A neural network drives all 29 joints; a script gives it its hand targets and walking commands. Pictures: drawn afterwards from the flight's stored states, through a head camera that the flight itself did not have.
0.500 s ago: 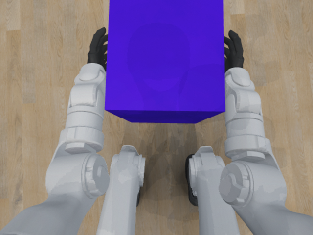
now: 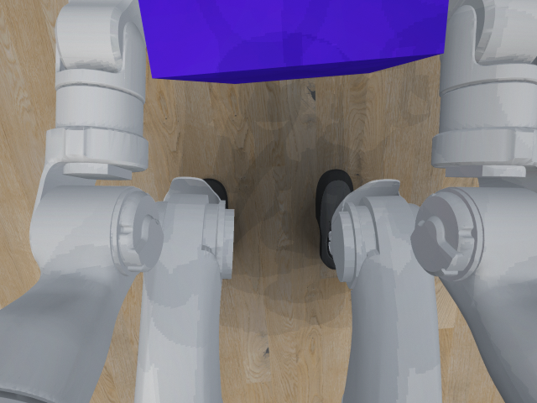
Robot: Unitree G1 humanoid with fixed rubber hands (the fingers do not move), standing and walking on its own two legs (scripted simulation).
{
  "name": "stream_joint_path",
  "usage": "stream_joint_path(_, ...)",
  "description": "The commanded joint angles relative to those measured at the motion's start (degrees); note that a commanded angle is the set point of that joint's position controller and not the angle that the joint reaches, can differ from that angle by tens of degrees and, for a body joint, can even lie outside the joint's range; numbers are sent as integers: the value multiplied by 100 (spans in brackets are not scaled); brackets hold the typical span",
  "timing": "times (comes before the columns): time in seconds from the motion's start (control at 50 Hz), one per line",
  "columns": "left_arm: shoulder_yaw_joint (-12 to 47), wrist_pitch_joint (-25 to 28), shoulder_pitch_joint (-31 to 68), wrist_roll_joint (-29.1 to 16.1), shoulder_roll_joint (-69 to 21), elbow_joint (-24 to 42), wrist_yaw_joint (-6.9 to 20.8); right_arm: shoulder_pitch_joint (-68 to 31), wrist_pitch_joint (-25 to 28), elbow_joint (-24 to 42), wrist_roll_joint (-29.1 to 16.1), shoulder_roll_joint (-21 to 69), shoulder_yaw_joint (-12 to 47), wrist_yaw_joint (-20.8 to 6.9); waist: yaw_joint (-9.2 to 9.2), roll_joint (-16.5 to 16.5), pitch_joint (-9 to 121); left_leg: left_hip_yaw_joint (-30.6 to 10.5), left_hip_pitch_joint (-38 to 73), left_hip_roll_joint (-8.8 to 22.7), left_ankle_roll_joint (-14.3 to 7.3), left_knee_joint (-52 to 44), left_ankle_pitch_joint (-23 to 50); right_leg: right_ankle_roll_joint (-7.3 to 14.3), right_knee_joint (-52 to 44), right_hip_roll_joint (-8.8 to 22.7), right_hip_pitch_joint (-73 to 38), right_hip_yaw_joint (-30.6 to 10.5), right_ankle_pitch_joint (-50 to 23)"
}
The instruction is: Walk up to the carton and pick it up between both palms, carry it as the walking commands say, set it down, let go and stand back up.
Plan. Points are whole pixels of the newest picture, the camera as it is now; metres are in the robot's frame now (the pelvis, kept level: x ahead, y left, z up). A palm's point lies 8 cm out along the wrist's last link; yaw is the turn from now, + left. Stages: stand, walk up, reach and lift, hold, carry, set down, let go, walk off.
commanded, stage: set down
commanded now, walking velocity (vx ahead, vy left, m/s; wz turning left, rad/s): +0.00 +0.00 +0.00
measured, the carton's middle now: out of the picture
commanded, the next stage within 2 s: none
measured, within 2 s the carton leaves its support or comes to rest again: rests again in 1.50 s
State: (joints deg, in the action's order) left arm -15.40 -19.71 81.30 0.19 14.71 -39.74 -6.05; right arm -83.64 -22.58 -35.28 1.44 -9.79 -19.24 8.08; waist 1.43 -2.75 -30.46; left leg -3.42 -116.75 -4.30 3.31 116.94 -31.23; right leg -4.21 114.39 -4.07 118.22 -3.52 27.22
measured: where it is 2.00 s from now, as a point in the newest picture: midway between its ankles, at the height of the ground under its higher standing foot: (271, 240)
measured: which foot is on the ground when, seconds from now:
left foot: down 0.00-1.00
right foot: down 0.00-1.00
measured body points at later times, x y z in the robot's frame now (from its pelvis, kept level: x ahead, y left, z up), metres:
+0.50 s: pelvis +0.00 +0.01 -0.04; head +0.38 +0.02 +0.19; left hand +0.59 +0.16 -0.21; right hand +0.59 -0.15 -0.18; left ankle +0.13 +0.13 -0.39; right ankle +0.15 -0.13 -0.39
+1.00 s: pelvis +0.01 +0.00 -0.04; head +0.38 +0.02 +0.19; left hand +0.59 +0.17 -0.21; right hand +0.59 -0.14 -0.19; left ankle +0.13 +0.13 -0.39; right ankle +0.15 -0.13 -0.39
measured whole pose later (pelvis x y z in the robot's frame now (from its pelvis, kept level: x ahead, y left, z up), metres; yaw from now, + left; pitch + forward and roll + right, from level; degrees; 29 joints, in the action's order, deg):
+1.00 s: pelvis +0.01 +0.00 -0.04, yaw +0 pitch +31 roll -1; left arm -10.8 -17.1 89.0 -1.0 19.4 -54.0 -5.7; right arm -90.2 -15.0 -52.2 0.3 -11.2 -21.2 8.4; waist 0.7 -2.4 -29.9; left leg -3.2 -123.3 -4.8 3.2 125.3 -32.9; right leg -5.0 122.5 -4.8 124.7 -3.8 28.8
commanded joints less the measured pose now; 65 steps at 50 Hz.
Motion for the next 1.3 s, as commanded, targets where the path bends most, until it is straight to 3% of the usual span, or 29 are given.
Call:
stream_joint_path(0.0, 3202, 324, 5461, -996, -5177, 2334, 1349, -3462, 344, 188, -1350, 6049, 3165, -1408, -430, 1041, 13768, 928, 5036, -367, -126, -776, 2568, 273, -413, -457, -4623, 966, -2260)
stream_joint_path(0.04, 3035, 362, 4986, -809, -5288, 1717, 1346, -3019, 291, -681, -1126, 6172, 2741, -1513, -421, 1057, 12631, 972, 4557, -316, -124, -854, 2123, 260, -455, -463, -4084, 977, -1764)
stream_joint_path(0.08, 2842, 280, 3961, -718, -5821, 216, 1538, -3107, 376, -799, -708, 6030, 2468, -1608, -234, 929, 11533, 883, 3823, -325, -106, -864, 1705, 207, -432, -444, -3629, 961, -1376)
stream_joint_path(0.1, 2672, 267, 3646, -692, -5983, -117, 1654, -3217, 410, -740, -654, 5949, 2441, -1654, -265, 744, 10997, 867, 3290, -385, -155, -833, 1479, 192, -448, -417, -3565, 917, -1213)
stream_joint_path(0.14, 2293, 217, 3333, -543, -6029, -810, 1881, -3351, 451, -700, -447, 5741, 2313, -1701, -120, 411, 10038, 843, 2347, -405, -232, -811, 1014, 116, -455, -360, -3365, 925, -919)
stream_joint_path(0.18, 2173, 309, 3750, -579, -5890, -437, 1979, -3536, 493, -584, -408, 5725, 2304, -1715, -95, 176, 10216, 899, 2143, -415, -241, -707, 1200, 124, -407, -355, -3894, 863, -1333)
stream_joint_path(0.22, 2359, 445, 4503, -813, -5885, 158, 1908, -3831, 599, -264, -515, 5658, 2352, -1679, 3, 328, 10586, 880, 2410, -430, -185, -649, 1576, 160, -265, -367, -3856, 913, -1733)
stream_joint_path(0.24, 2499, 499, 4922, -943, -5662, 358, 1838, -3805, 598, -421, -593, 5710, 2338, -1650, 148, 373, 10910, 805, 2786, -391, -187, -598, 1651, 173, -174, -354, -3773, 982, -1759)
stream_joint_path(0.28, 2691, 610, 5435, -1080, -5356, 933, 1680, -4131, 657, -197, -833, 5698, 2484, -1583, 83, 547, 12010, 820, 3632, -339, -177, -517, 2050, 176, -48, -339, -3975, 1000, -2029)
stream_joint_path(0.32, 2731, 615, 5439, -1071, -5294, 799, 1557, -4002, 675, -501, -919, 5694, 2416, -1576, 10, 717, 12287, 804, 4027, -288, -154, -440, 1947, 239, -41, -308, -3829, 979, -1726)
stream_joint_path(0.36, 2665, 574, 5207, -906, -5293, 530, 1525, -3614, 597, -994, -882, 5780, 2243, -1655, -190, 1015, 11598, 781, 4204, -232, -134, -559, 2050, 267, 21, -337, -3356, 1133, -1602)
stream_joint_path(0.42, 2515, 416, 4590, -746, -5376, -131, 1576, -3593, 488, -1092, -808, 5778, 2211, -1816, -302, 984, 10809, 857, 3891, -209, -149, -595, 1628, 229, -48, -330, -2837, 1109, -1063)
stream_joint_path(0.5, 2622, 531, 5029, -934, -5479, 553, 1611, -3983, 580, -495, -940, 5906, 2422, -1841, -315, 714, 11684, 827, 3946, -253, -180, -440, 2212, 168, 90, -313, -3357, 1081, -1790)
stream_joint_path(0.52, 2675, 578, 5185, -966, -5473, 791, 1583, -3994, 589, -485, -978, 5941, 2480, -1805, -280, 535, 11915, 825, 3908, -274, -202, -366, 2314, 177, 148, -349, -3533, 1115, -1962)
stream_joint_path(0.58, 2831, 665, 5481, -1183, -5417, 1131, 1571, -3827, 628, -661, -1031, 5935, 2459, -1705, -96, 531, 12065, 853, 3785, -258, -178, -266, 2359, 251, 144, -337, -3805, 1030, -2187)
stream_joint_path(0.62, 2724, 628, 5185, -1070, -5383, 696, 1604, -3825, 642, -706, -1000, 5994, 2352, -1677, -259, 735, 11597, 907, 3600, -285, -226, -366, 2214, 240, 92, -375, -3660, 965, -2025)
stream_joint_path(0.64, 2661, 589, 4992, -1004, -5449, 387, 1640, -3631, 644, -915, -906, 5912, 2273, -1677, -153, 684, 11149, 891, 3310, -235, -218, -380, 1970, 244, 80, -354, -3499, 1005, -1847)
stream_joint_path(0.66, 2544, 569, 4811, -890, -5384, 160, 1694, -3546, 630, -1076, -871, 5930, 2200, -1696, -306, 758, 10782, 927, 3011, -258, -216, -409, 1740, 247, 99, -333, -3424, 962, -1687)
stream_joint_path(0.7, 2397, 547, 4627, -781, -5382, -155, 1761, -3571, 664, -1134, -783, 5880, 2127, -1693, -278, 687, 10416, 869, 2866, -267, -266, -391, 1589, 211, 100, -339, -3259, 974, -1497)
stream_joint_path(0.8, 2519, 635, 4720, -911, -5392, 50, 1876, -3612, 724, -956, -766, 5889, 2243, -1709, -32, 520, 10613, 890, 2821, -233, -239, -287, 1788, 177, 139, -318, -3541, 954, -1862)
stream_joint_path(0.88, 2606, 729, 5083, -992, -5242, 479, 1792, -3851, 818, -817, -985, 5894, 2294, -1630, -217, 653, 10871, 916, 2919, -220, -214, -212, 2018, 220, 261, -316, -3692, 921, -2075)
stream_joint_path(0.9, 2587, 731, 5137, -976, -5072, 373, 1770, -3676, 801, -1082, -940, 5887, 2238, -1632, -125, 631, 10720, 904, 2917, -217, -232, -283, 1907, 210, 196, -330, -3656, 957, -1989)
stream_joint_path(0.92, 2562, 705, 5009, -924, -5057, 201, 1768, -3577, 800, -1139, -932, 5784, 2159, -1628, -182, 769, 10487, 931, 2804, -216, -228, -240, 1823, 240, 235, -310, -3426, 924, -1878)
stream_joint_path(0.98, 2339, 691, 4538, -735, -5168, -316, 1807, -3544, 792, -1361, -809, 5723, 2033, -1704, -209, 625, 9843, 868, 2671, -231, -272, -326, 1480, 216, 173, -336, -2946, 1022, -1378)
stream_joint_path(1.04, 2344, 736, 4622, -784, -5193, -342, 1761, -3539, 869, -1362, -728, 5549, 1888, -1746, -181, 725, 9625, 799, 2819, -232, -213, -313, 1627, 229, 209, -280, -2616, 1026, -1341)
stream_joint_path(1.06, 2328, 735, 4522, -761, -5249, -382, 1776, -3576, 870, -1311, -747, 5651, 2018, -1731, -236, 546, 9602, 852, 2686, -232, -211, -280, 1523, 227, 175, -307, -2838, 982, -1330)
stream_joint_path(1.08, 2284, 763, 4563, -730, -5131, -294, 1765, -3724, 888, -1259, -824, 5640, 2049, -1725, -287, 630, 9651, 834, 2636, -227, -251, -273, 1552, 201, 258, -288, -2812, 962, -1396)
stream_joint_path(1.1, 2305, 757, 4520, -738, -5104, -385, 1775, -3695, 893, -1244, -804, 5653, 2084, -1726, -212, 485, 9663, 807, 2605, -234, -252, -287, 1597, 165, 257, -306, -2911, 997, -1481)
stream_joint_path(1.28, 2201, 745, 4278, -619, -5091, -758, 1817, -3618, 946, -1481, -759, 5390, 1886, -1749, -215, 619, 8805, 755, 2405, -220, -248, -302, 1334, 223, 259, -279, -2474, 960, -1108)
